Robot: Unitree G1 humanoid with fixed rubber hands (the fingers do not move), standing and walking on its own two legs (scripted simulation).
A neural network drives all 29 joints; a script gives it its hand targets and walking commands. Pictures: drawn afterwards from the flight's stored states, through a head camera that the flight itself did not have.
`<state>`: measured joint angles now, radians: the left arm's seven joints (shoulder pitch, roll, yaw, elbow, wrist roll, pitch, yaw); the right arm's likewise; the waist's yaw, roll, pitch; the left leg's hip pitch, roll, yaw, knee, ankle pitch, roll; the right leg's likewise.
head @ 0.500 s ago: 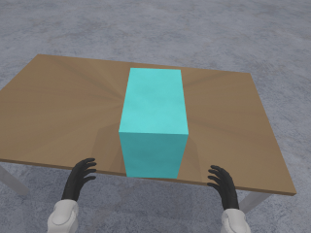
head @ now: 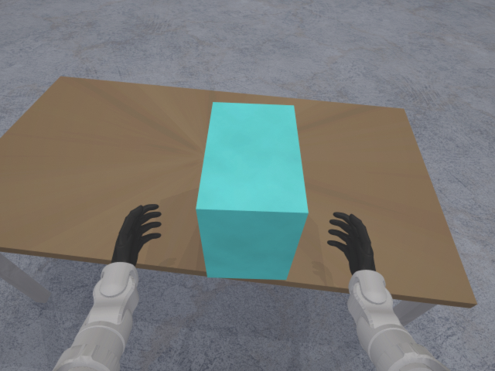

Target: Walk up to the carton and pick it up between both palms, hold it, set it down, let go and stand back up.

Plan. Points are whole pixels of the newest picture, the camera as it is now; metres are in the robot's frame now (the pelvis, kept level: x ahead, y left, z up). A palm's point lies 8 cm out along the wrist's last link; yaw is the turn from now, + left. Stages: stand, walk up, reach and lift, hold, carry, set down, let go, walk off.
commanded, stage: reach and lift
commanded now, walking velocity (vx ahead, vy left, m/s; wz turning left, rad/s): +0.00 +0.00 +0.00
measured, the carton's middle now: (250, 192) +0.51 +0.01 -0.07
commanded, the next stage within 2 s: none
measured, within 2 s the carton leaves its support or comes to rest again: neither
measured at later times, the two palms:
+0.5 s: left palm (141, 203) +0.37 +0.20 +0.06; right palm (367, 211) +0.36 -0.18 +0.06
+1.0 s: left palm (144, 155) +0.43 +0.20 +0.11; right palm (371, 160) +0.43 -0.18 +0.12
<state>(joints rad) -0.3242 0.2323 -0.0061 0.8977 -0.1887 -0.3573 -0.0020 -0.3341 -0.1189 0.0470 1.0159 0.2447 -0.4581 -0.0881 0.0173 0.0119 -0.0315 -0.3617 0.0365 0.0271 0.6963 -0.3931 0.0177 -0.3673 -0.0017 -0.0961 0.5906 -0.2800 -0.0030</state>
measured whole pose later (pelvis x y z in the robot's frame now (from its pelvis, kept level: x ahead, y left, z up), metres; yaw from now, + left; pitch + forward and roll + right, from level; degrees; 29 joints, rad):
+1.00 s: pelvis -0.01 -0.02 +0.00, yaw +0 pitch +16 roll -1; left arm -1.02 0.34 -0.08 1.37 -0.32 -0.18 0.00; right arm -0.97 -0.20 0.04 1.20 0.32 -0.08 -0.14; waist -0.02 -0.02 -0.22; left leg -0.60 0.03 0.02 0.58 -0.27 -0.01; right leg -0.62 -0.01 -0.10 0.52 -0.19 -0.03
